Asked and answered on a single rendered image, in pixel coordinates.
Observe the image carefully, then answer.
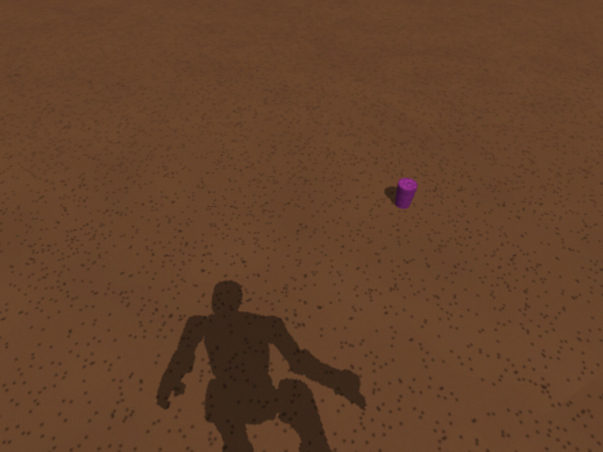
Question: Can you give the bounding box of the cup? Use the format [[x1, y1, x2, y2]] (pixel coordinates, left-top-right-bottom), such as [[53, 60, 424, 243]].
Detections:
[[395, 178, 417, 209]]

